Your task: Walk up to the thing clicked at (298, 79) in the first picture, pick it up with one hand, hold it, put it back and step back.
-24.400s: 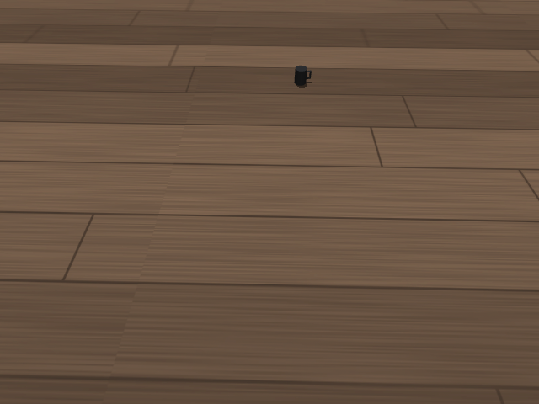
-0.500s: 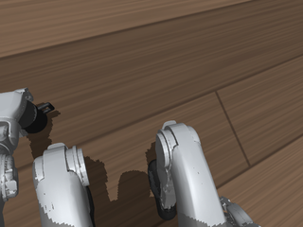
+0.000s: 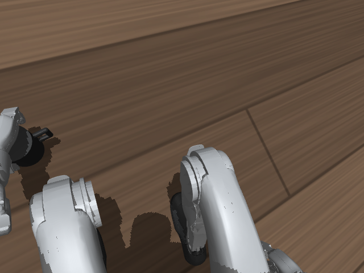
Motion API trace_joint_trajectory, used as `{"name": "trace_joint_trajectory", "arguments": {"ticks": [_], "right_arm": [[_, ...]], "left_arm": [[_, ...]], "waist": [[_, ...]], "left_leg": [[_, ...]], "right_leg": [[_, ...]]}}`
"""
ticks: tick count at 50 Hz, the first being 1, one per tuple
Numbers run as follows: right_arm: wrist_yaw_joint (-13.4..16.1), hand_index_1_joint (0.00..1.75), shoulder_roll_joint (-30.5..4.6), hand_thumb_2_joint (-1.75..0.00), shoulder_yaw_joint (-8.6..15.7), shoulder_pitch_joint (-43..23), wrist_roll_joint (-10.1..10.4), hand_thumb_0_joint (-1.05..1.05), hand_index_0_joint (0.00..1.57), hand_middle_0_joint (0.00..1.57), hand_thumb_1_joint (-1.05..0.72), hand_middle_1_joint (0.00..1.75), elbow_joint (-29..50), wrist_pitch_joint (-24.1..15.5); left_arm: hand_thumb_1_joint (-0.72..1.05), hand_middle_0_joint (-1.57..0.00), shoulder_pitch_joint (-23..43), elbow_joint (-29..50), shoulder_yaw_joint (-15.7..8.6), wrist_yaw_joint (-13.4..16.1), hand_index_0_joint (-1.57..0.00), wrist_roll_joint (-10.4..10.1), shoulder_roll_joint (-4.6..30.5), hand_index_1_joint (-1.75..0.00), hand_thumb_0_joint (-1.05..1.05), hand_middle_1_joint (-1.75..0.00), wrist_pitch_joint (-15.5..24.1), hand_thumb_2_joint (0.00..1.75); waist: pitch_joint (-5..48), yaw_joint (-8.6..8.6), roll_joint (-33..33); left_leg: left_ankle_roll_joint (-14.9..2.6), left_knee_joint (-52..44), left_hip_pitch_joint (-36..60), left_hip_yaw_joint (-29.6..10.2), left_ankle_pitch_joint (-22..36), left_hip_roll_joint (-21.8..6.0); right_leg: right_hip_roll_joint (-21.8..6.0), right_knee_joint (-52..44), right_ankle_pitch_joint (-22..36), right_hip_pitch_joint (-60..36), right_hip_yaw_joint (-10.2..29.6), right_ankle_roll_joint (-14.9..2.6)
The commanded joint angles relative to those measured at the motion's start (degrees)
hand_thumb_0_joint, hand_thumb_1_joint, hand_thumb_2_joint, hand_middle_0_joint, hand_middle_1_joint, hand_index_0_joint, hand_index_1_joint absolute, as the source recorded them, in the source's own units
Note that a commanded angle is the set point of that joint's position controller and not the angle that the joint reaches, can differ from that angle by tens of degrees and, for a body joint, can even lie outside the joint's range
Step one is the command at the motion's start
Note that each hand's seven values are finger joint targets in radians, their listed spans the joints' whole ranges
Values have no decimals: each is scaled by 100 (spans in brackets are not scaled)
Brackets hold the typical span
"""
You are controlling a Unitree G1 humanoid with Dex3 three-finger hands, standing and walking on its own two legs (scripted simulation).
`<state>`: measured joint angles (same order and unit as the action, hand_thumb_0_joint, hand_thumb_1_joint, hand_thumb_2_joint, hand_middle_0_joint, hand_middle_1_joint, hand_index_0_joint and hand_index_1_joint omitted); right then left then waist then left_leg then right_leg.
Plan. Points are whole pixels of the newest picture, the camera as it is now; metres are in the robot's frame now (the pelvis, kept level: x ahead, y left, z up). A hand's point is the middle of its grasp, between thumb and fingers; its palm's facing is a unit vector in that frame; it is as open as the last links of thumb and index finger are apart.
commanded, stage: open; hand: left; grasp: from above
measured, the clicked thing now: (26, 143) +0.42 +0.26 -0.25
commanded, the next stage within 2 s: withdraw in 0.52 s
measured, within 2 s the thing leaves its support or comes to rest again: neither
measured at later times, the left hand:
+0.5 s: hand (4, 147) +0.41 +0.29 -0.21, palm faces -0.46 -0.12 -0.88, open 13.9 cm
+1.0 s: hand out of the picture +0.42 +0.30 -0.12, palm faces -0.33 -0.04 -0.94, open 14.2 cm
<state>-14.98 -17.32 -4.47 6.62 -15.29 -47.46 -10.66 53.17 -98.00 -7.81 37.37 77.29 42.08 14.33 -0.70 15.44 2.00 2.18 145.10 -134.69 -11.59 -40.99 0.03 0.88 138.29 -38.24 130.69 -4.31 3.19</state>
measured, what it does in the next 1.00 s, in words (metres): stands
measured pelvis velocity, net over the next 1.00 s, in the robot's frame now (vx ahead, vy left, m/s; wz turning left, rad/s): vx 0.00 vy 0.00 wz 0.04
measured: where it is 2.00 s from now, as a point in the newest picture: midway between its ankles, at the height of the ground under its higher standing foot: (146, 259)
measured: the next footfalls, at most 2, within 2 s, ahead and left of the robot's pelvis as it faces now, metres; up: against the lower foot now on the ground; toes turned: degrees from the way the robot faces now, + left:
none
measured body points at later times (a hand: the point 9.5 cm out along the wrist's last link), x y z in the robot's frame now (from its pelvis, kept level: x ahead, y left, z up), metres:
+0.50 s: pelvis +0.00 +0.00 +0.00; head +0.24 +0.08 +0.37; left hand +0.43 +0.29 -0.16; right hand +0.06 -0.27 -0.09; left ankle +0.07 +0.13 -0.27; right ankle +0.11 -0.13 -0.27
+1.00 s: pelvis +0.00 +0.00 +0.04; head +0.22 +0.06 +0.43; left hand +0.43 +0.30 -0.06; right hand +0.09 -0.27 -0.09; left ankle +0.07 +0.13 -0.27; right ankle +0.11 -0.13 -0.27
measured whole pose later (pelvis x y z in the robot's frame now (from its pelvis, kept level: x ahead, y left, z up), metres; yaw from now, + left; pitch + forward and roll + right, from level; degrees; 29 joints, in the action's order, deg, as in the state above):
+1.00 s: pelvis +0.00 +0.00 +0.04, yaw +2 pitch +35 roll -7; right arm -15.2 -15.7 1.8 6.7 -7.9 -46.0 -5.3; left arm 43.2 -71.0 -5.0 29.1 68.8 33.4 5.5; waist 6.3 9.9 -1.9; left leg 1.6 137.3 -130.8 -8.2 -41.6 -0.7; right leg 0.2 132.4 -39.5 127.9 -2.2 2.9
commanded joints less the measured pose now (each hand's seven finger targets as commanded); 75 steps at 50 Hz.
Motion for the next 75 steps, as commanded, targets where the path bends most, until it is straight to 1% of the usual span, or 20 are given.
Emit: {"name": "trace_joint_trajectory", "arguments": {"ticks": [1, 4, 6, 12, 13, 16, 20, 21, 25, 26, 31, 38, 41, 45, 47, 50, 56, 60, 67, 75], "right_arm": [[-18, 30, -1512, -90, 475, 947, 10, 0, 20, 20, -89, 30, 20, -71], [-73, 30, -1486, -90, 398, 973, 12, 0, 20, 20, -89, 30, -29, -129], [-71, 30, -1602, -90, 464, 1007, 30, 0, 20, 20, -89, 30, -2, -117], [-157, 30, -1549, -90, 461, 905, 40, 0, 20, 20, -89, 30, 63, -128], [-156, 30, -1634, -90, 494, 1058, 14, 0, 20, 20, -89, 30, 25, -123], [-180, 30, -1578, -90, 477, 1031, 35, 0, 20, 20, -89, 30, 92, -120], [-145, 30, -1614, -90, 515, 1076, 54, 0, 20, 20, -89, 30, 2, -41], [-155, 30, -1573, -90, 478, 1048, 60, 0, 20, 20, -89, 30, 113, -68], [-108, 30, -1596, -90, 519, 1047, 84, 0, 20, 20, -89, 30, 88, -28], [-136, 30, -1520, -90, 464, 1012, 72, 0, 20, 20, -89, 30, 102, -61], [-141, 30, -1632, -90, 507, 1042, 49, 0, 20, 20, -89, 30, 73, -64], [-157, 30, -1521, -90, 576, 959, 145, 0, 20, 20, -91, 30, 102, -23], [-148, 30, -1503, -91, 797, 883, 315, 0, 20, 20, -91, 30, 139, 66], [-60, 30, -1396, -91, 1091, 958, 715, 0, 20, 20, -92, 30, 242, 324], [54, 30, -1406, -91, 1207, 1147, 861, 0, 20, 20, -92, 30, 331, 501], [193, 30, -1253, -91, 1182, 1264, 938, 0, 20, 20, -92, 30, 446, 664], [574, 30, -1051, -91, 1139, 1078, 1142, 0, 20, 20, -92, 30, 929, 891], [814, 30, -1017, -91, 1030, 944, 1207, 0, 20, 20, -92, 30, 1031, 950], [1005, 30, -1019, -91, 870, 840, 1164, 0, 20, 20, -92, 30, 918, 867], [994, 30, -1136, -91, 748, 1009, 904, 0, 20, 20, -91, 30, 593, 636]], "left_arm": [[-36, -24, 1507, 518, -1, 287, -22, -116, 1024, -93, 0, -90, -61, 98], [-45, -17, 1648, 460, 101, 244, -15, -213, 965, -94, 0, -92, -94, 97], [-46, -15, 1466, 845, -299, 306, -13, -211, 1406, -98, 0, -96, -92, 100], [-54, -7, 1484, 600, 29, 153, -6, -250, 991, -104, 0, -103, -131, 104], [-53, -8, 1400, 705, -231, 172, -6, -224, 1292, -105, 0, -104, -128, 105], [-54, -8, 1386, 697, -52, 107, -6, -188, 1125, -105, 0, -103, -126, 106], [-53, -7, 1239, 697, -371, 144, -6, -254, 1412, -106, 0, -105, -112, 104], [-53, -7, 1462, 839, -110, 97, -6, -233, 1134, -107, 0, -105, -83, 107], [-50, -6, 1286, 829, -264, 110, -6, -258, 1284, -106, 0, -106, -39, 101], [-50, -6, 1409, 783, 39, 63, -6, -228, 965, -106, 0, -106, -43, 102], [-47, -6, 1446, 817, -149, 123, -7, -165, 1229, -107, 0, -109, -32, 102], [-57, -7, 1350, 1565, -176, 188, -7, -332, 1143, -104, 0, -104, -190, 102], [-58, -8, 1059, 2415, -348, 84, -7, -514, 1233, -104, 0, -104, -374, 102], [-60, -8, 580, 3188, 40, -349, -6, -848, 665, -105, 0, -103, -795, 104], [-61, -9, 925, 4095, -27, -614, -6, -968, 859, -107, 0, -104, -920, 106], [-60, -10, 654, 3883, 452, -1194, -7, -1111, 266, -107, 0, -104, -1151, 106], [-60, -10, 247, 4284, 745, -2264, -7, -1506, 102, -107, 0, -104, -1077, 106], [-59, -11, 291, 4141, 859, -2569, -8, -1389, 118, -106, 0, -103, -803, 105], [-60, -10, 632, 3511, 941, -2179, -7, -1068, 80, -106, 0, -102, -453, 106], [-58, -9, 1737, 2457, 939, -1365, -8, -564, 232, -104, 0, -102, -269, 104]], "waist": [[3465, 190, -1723], [3377, 256, -1822], [3735, 31, -2060], [3494, 158, -1942], [3591, 164, -1896], [3573, 178, -1823], [3703, 82, -1772], [3599, 188, -1772], [3705, 73, -1859], [3596, 169, -1818], [3552, 179, -1883], [4207, -78, -2306], [4707, -411, -2547], [4987, -522, -2312], [5598, -597, -2224], [4988, -416, -1459], [4168, -508, -558], [3665, -572, -463], [3356, -591, -846], [3846, -234, -1321]], "left_leg": [[-318, -1550, 2539, 783, 747, 43], [-325, -1472, 2553, 769, 787, 51], [-290, -1581, 2794, 758, 1048, 44], [-309, -1568, 2638, 747, 805, 44], [-324, -1568, 2637, 769, 899, 62], [-331, -1500, 2590, 800, 952, 52], [-347, -1496, 2535, 785, 992, 30], [-345, -1478, 2493, 807, 949, 63], [-340, -1541, 2559, 791, 940, 40], [-328, -1529, 2586, 799, 901, 56], [-315, -1580, 2663, 753, 909, 48], [-287, -1684, 3069, 853, 1106, 44], [-239, -1953, 3353, 939, 1288, 44], [-255, -2342, 3720, 1030, 1359, 12], [-325, -2445, 3843, 1064, 1496, 18], [-388, -2729, 3622, 967, 1232, 31], [-472, -3245, 3202, 1011, 658, 84], [-438, -3423, 3152, 1050, 588, 107], [-385, -3612, 3428, 997, 289, 103], [-326, -3192, 3619, 940, 597, 104]], "right_leg": [[221, -1276, 965, -1671, -758, -426], [201, -1249, 1045, -1673, -745, -413], [199, -1218, 1236, -1811, -786, -417], [205, -1262, 1062, -1658, -788, -435], [186, -1295, 1130, -1828, -789, -406], [201, -1282, 1188, -1844, -755, -421], [230, -1321, 1228, -1971, -726, -427], [194, -1306, 1179, -1886, -731, -417], [222, -1357, 1161, -1969, -711, -432], [204, -1300, 1118, -1855, -742, -422], [189, -1248, 1114, -1746, -805, -420], [203, -1343, 1295, -1954, -694, -459], [142, -1397, 1407, -2015, -605, -506], [112, -1792, 1557, -2173, -412, -543], [123, -2079, 1714, -2669, -292, -527], [122, -2483, 1423, -2812, -291, -490], [118, -3255, 752, -3394, -95, -463], [119, -3454, 491, -3370, -19, -514], [80, -3440, 149, -2825, 0, -577], [28, -2766, 607, -2177, -234, -565]]}}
